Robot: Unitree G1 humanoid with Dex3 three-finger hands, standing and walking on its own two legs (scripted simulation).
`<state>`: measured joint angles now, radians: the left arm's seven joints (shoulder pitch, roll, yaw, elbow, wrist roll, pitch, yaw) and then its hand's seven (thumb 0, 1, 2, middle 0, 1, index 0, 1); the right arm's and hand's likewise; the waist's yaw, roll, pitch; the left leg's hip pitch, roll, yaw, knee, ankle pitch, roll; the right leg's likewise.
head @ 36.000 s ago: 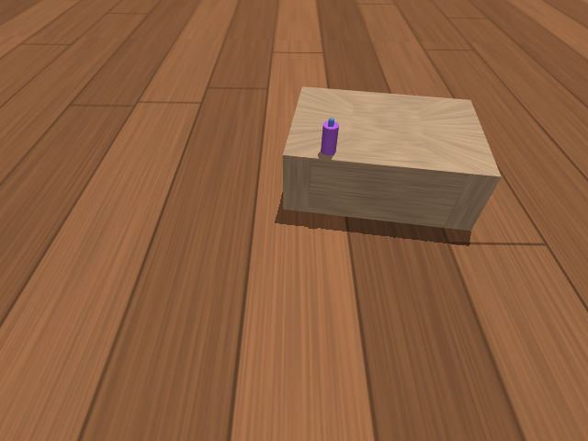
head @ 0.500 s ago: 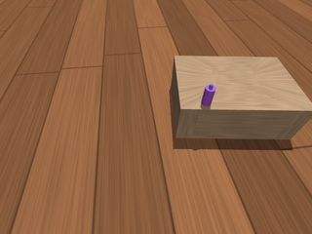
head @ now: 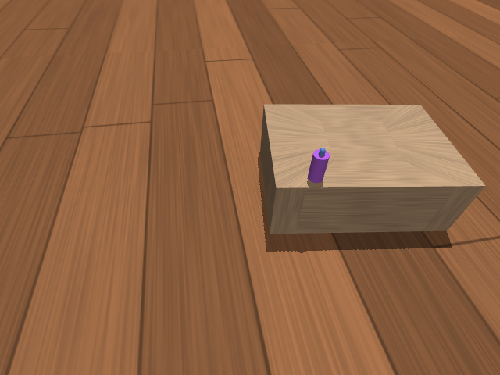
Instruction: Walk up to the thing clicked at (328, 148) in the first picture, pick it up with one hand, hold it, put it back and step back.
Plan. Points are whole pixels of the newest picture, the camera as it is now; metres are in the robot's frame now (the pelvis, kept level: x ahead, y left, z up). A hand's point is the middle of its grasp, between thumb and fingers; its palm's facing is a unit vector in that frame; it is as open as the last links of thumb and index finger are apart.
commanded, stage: step back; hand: right
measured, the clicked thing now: (319, 163) +1.01 -0.29 -0.36
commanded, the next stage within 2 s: stand in 0.36 s
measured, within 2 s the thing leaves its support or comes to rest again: neither
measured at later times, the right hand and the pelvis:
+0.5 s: hand out of the picture +0.10 -0.25 -0.15, palm faces +0.02 +0.94 -0.34, open 7.4 cm; pelvis +0.01 +0.00 +0.01, yaw -1 degrees
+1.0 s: hand out of the picture +0.05 -0.26 -0.15, palm faces -0.01 +0.95 -0.32, open 7.4 cm; pelvis -0.03 -0.01 +0.01, yaw +0 degrees
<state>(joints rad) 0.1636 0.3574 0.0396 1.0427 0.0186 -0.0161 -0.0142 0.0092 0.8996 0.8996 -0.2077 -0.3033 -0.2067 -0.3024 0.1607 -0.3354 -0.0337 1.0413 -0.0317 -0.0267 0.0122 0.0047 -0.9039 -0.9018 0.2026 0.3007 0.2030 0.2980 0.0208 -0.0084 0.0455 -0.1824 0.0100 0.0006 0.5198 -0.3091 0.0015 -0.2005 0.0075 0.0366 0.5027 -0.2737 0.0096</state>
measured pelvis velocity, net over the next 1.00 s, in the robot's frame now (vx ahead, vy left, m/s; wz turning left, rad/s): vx -0.03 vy -0.01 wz -0.01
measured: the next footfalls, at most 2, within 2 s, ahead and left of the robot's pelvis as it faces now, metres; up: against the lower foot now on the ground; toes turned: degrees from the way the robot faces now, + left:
none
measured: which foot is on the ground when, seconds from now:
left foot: down 0.00-1.00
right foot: down 0.00-1.00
